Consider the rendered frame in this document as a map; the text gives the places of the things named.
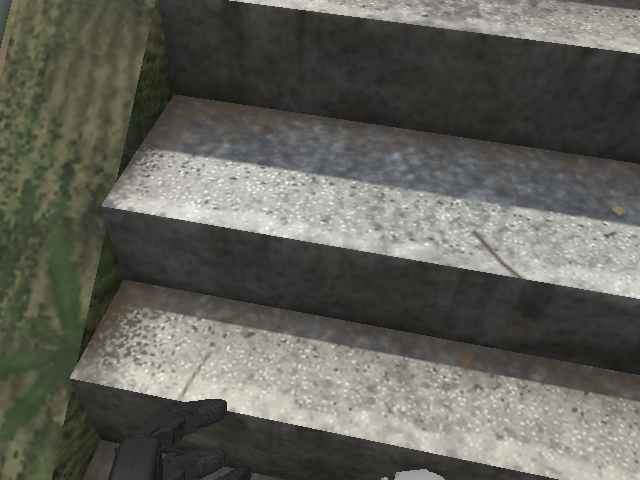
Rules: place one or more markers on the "left robot hand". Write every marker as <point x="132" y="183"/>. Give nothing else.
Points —
<point x="140" y="456"/>

